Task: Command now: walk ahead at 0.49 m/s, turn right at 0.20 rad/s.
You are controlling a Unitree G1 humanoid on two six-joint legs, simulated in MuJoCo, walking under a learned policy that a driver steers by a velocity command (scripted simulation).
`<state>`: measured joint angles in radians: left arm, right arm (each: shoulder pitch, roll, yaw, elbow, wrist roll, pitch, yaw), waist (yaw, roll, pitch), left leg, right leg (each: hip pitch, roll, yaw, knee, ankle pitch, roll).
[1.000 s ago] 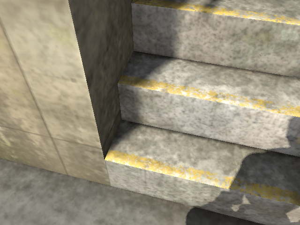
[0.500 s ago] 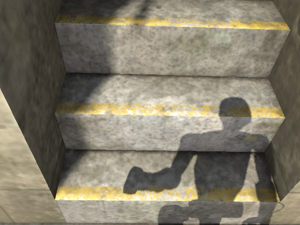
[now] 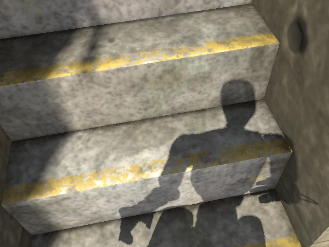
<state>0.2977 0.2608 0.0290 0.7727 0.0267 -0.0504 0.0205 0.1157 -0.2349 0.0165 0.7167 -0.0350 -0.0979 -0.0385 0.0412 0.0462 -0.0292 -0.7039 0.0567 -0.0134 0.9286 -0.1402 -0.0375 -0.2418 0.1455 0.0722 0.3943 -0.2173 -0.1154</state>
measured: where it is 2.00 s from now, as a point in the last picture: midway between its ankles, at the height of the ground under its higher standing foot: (163, 160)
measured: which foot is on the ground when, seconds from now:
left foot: up 0.00-0.34, down 0.36-0.98, up 1.00-1.00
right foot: down 0.00-0.38, up 0.40-0.96, down 0.98-1.00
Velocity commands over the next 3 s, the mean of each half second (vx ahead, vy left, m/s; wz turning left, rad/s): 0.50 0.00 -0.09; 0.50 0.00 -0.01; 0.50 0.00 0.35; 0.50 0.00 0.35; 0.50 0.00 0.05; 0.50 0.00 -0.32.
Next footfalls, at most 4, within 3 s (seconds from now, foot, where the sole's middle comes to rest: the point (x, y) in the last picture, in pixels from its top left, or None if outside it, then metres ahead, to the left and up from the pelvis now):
0.36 left None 0.37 0.20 -0.55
0.98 right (211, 233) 0.45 -0.08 -0.55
1.38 left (130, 148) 0.63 0.18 -0.32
2.02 right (190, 152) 0.62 -0.01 -0.32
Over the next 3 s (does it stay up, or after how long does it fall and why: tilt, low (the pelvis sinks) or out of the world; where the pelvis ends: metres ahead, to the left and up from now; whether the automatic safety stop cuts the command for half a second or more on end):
stays up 0.74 0.20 0.66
